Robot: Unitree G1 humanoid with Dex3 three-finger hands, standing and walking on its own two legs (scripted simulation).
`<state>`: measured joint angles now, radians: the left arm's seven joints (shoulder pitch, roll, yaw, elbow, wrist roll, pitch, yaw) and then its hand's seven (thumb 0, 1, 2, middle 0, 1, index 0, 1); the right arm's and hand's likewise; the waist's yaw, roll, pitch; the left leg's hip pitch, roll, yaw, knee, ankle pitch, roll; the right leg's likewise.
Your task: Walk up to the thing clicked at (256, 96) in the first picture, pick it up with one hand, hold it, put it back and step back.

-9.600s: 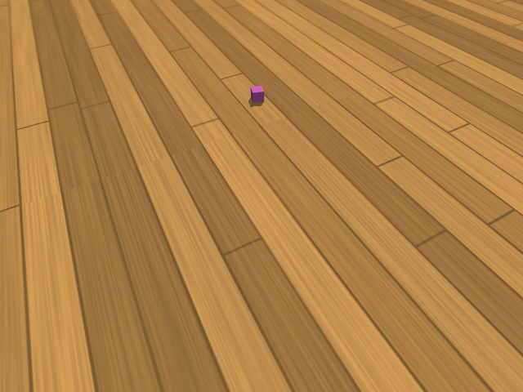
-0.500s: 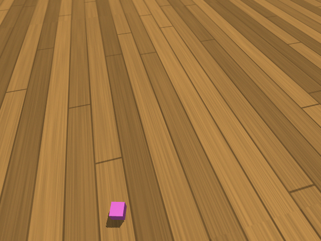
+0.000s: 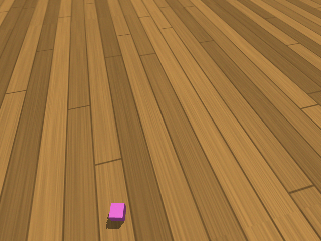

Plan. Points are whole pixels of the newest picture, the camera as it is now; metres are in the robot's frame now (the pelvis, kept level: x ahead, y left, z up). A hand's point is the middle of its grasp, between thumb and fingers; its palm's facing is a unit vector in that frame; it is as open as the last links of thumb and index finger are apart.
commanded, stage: stand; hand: left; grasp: from above
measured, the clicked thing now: (117, 212) +0.40 +0.27 -0.74
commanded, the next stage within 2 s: rise first in 0.12 s
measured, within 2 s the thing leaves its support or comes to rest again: neither
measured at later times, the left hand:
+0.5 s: hand out of the picture +0.14 +0.25 -0.17, palm faces -0.04 -0.93 -0.36, open 9.7 cm
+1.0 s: hand out of the picture +0.11 +0.27 -0.23, palm faces -0.17 -0.87 -0.46, open 14.1 cm
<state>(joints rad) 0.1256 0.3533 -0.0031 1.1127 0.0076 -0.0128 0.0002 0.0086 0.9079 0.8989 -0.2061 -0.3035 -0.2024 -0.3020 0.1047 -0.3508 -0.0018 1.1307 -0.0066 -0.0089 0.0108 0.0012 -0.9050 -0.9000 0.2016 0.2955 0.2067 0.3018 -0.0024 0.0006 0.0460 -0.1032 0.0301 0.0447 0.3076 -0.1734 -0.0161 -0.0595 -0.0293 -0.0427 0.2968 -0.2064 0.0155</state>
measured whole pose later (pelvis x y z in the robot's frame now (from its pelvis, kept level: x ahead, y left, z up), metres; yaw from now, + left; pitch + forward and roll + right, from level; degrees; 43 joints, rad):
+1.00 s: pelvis -0.03 +0.01 -0.10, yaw +0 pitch +17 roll -2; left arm 0.23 0.33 0.14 0.53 0.25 0.15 -0.01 0.00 -0.53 0.98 -0.10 -1.03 -0.10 -1.03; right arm 0.19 -0.24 -0.04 0.58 0.01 -0.14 -0.02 0.01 -0.95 -0.92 0.20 0.30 0.21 0.30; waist -0.02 0.01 -0.11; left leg -0.94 0.05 0.00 1.14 -0.50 0.00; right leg -0.87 -0.03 -0.05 1.10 -0.53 0.02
